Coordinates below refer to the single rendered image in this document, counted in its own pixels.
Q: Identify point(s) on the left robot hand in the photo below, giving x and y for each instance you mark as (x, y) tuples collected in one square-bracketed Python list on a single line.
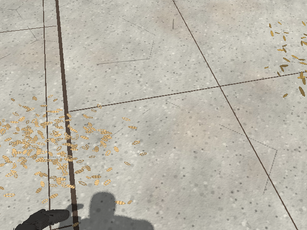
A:
[(42, 218)]

